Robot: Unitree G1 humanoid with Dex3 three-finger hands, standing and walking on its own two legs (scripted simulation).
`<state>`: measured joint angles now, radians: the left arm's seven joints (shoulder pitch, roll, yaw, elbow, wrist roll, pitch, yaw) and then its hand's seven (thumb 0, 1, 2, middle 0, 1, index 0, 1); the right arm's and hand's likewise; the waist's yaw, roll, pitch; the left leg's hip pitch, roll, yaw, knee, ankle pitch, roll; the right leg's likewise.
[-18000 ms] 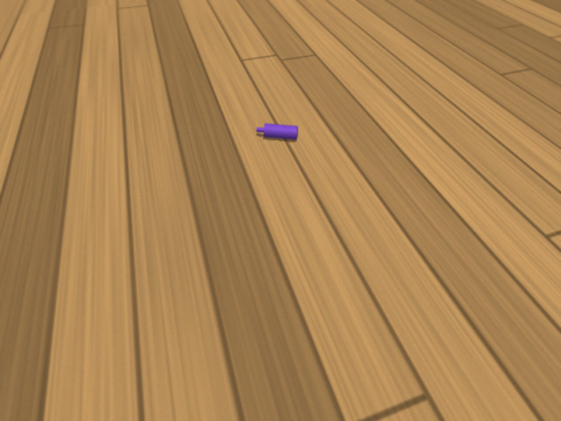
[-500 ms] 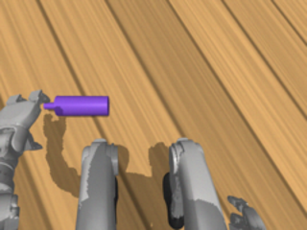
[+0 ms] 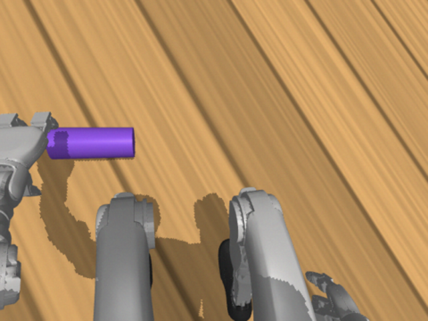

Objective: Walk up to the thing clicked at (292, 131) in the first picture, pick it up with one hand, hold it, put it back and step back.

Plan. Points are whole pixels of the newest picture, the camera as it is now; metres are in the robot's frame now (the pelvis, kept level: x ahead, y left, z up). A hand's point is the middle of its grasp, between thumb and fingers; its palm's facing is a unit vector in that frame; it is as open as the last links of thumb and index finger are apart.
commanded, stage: rise first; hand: left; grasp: from above
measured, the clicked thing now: (84, 142) +0.48 +0.29 -0.31
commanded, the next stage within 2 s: none
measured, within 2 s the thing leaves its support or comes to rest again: neither
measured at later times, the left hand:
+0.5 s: hand (42, 159) +0.40 +0.33 -0.19, palm faces -0.46 -0.06 -0.89, open 14.1 cm
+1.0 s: hand (50, 154) +0.41 +0.32 -0.20, palm faces -0.45 -0.05 -0.89, open 14.1 cm
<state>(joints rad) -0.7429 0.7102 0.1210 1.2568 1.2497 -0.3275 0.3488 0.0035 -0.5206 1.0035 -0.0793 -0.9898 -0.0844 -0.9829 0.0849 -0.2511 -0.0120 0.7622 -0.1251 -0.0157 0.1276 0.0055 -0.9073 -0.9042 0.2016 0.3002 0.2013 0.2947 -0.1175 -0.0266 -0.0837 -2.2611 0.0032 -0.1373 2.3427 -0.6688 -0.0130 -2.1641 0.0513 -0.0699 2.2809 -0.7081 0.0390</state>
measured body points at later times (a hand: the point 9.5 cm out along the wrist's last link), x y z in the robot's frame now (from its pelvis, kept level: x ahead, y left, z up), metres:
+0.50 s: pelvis +0.00 +0.00 -0.02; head +0.23 +0.07 +0.36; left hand +0.42 +0.33 -0.14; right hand +0.09 -0.28 -0.14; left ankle +0.08 +0.13 -0.32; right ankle +0.10 -0.12 -0.32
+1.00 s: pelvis +0.00 +0.00 -0.02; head +0.24 +0.07 +0.36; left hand +0.43 +0.32 -0.14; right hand +0.09 -0.28 -0.14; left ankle +0.08 +0.13 -0.32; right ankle +0.10 -0.12 -0.32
